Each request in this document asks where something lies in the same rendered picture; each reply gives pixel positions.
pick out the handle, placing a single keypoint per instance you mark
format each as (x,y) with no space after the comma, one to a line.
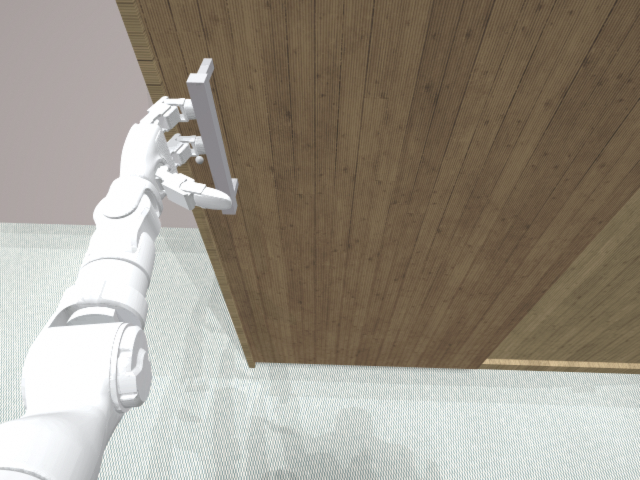
(204,108)

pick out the robot left forearm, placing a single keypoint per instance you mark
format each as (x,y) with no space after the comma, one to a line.
(116,271)

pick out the left robot upper arm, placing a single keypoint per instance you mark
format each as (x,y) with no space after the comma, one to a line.
(80,381)

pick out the left robot hand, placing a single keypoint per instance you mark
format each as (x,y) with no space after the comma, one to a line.
(145,152)

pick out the wardrobe door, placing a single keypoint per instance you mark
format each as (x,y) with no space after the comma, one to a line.
(592,312)
(414,175)

